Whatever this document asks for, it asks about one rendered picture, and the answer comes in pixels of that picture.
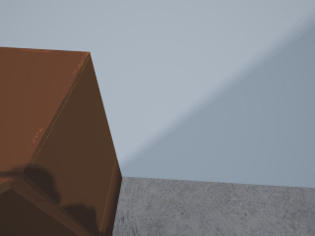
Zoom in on cupboard door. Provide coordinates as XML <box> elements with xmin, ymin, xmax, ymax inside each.
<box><xmin>0</xmin><ymin>180</ymin><xmax>84</xmax><ymax>236</ymax></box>

